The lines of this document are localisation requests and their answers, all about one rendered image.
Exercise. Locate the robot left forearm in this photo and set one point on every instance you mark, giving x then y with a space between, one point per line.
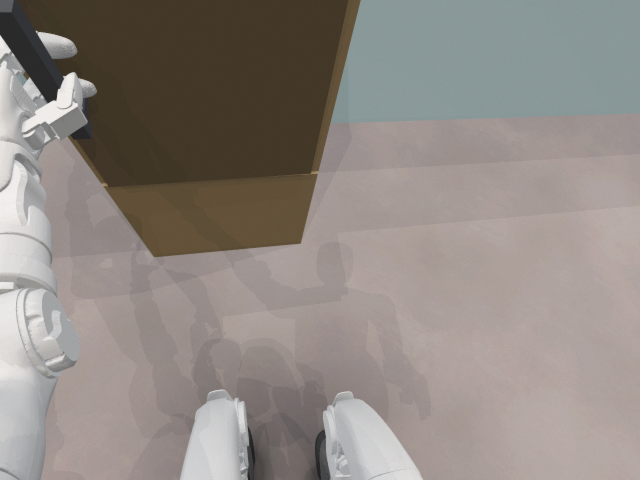
25 231

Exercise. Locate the robot left upper arm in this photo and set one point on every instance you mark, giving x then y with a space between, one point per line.
37 343

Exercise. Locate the right robot shin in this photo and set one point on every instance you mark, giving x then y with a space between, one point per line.
338 468

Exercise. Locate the right robot thigh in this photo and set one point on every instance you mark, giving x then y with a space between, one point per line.
372 451

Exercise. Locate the handle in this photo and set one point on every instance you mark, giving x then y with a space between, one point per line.
22 39

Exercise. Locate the cupboard door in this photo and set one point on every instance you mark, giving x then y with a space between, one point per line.
198 90

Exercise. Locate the left robot hand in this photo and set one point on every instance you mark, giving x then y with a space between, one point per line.
50 121

